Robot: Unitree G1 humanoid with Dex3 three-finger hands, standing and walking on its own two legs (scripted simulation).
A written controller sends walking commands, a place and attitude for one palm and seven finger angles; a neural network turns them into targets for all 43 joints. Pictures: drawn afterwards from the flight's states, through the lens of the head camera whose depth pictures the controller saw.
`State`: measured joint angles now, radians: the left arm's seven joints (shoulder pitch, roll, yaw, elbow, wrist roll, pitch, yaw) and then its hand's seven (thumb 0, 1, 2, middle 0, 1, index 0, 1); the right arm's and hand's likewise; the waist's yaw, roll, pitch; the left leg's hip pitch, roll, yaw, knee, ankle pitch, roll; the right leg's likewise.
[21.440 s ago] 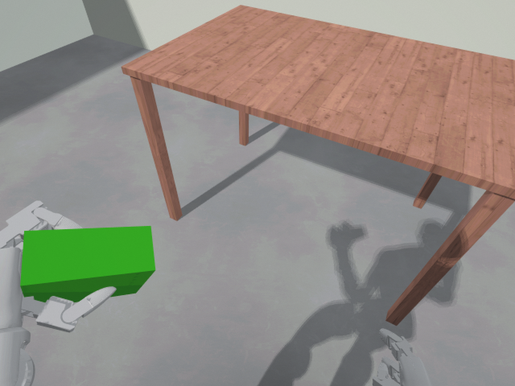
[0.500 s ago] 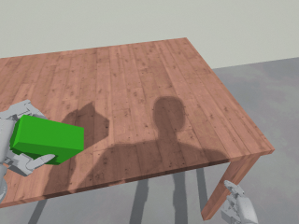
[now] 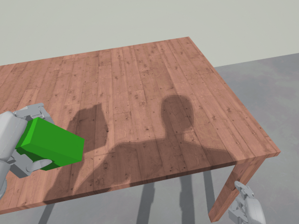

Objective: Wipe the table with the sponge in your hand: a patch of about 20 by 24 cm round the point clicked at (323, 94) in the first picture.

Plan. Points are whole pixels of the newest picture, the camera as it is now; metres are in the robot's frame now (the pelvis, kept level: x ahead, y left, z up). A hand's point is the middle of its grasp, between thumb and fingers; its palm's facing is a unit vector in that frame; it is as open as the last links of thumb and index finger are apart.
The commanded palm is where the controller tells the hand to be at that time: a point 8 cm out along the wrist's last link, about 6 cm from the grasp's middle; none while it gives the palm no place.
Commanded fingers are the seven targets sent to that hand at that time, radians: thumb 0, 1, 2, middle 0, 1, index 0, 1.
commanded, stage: turn the palm down, sponge in hand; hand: left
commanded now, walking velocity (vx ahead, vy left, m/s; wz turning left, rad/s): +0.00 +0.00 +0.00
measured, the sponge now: (50, 150) +0.21 +0.26 +0.14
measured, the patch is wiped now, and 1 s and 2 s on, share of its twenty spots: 0.00 0.00 0.00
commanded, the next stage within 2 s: move the sponge above the wiping area in 1.16 s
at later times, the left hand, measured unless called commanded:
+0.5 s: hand (26, 126) +0.23 +0.29 +0.21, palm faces +0.22 -0.14 -0.96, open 9.5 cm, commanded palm +0.18 +0.29 +0.27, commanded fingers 0.00 0.10 1.30 -1.20 -1.60 -1.20 -1.60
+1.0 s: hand (28, 133) +0.21 +0.28 +0.21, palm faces +0.18 -0.02 -0.98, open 9.5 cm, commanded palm +0.16 +0.27 +0.27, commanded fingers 0.00 0.10 1.30 -1.20 -1.60 -1.20 -1.60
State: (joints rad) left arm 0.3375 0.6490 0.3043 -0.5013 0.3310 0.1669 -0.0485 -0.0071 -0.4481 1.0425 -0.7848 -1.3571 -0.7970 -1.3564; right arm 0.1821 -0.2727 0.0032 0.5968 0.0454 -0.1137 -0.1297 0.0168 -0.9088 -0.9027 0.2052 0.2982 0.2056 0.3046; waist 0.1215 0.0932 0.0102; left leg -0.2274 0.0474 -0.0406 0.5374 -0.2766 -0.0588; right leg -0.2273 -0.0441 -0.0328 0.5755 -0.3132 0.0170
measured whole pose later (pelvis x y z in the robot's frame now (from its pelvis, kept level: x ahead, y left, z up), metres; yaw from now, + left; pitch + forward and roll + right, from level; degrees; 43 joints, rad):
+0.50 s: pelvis -0.01 +0.02 +0.01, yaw -1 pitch -3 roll +1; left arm 0.14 0.70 0.16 -0.48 0.62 0.37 -0.11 -0.01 -0.45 1.04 -0.78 -1.36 -0.80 -1.36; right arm 0.11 -0.28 0.01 0.63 0.06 -0.03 -0.13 0.02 -0.91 -0.90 0.21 0.30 0.13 0.28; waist 0.13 0.10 0.02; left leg -0.18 0.03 -0.01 0.45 -0.22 -0.04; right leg -0.19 -0.06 -0.01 0.49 -0.25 0.03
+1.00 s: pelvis -0.03 +0.00 +0.00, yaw -1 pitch -4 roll +1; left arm 0.07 0.67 0.09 -0.38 0.75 0.35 -0.15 0.00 -0.45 1.04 -0.78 -1.36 -0.80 -1.36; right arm 0.06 -0.29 0.02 0.66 0.05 -0.02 -0.11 0.02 -0.91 -0.90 0.21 0.30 0.14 0.27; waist 0.14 0.14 0.01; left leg -0.18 0.05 -0.02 0.45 -0.20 -0.05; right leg -0.21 -0.04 -0.02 0.54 -0.25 0.01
